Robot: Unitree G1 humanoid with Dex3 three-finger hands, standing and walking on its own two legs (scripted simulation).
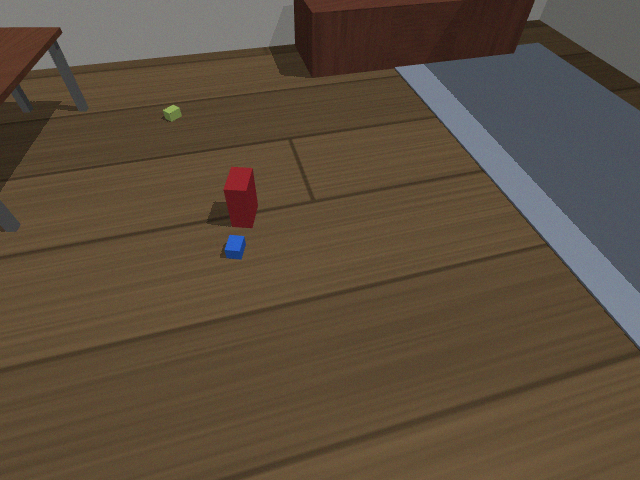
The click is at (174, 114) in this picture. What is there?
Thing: small box
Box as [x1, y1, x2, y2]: [163, 105, 181, 121]
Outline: 174,105 163,110 165,118 171,121 181,115 179,108
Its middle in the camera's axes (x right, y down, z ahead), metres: -0.84 -0.72 +2.18
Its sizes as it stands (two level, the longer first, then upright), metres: 0.073 0.054 0.051
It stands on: the floor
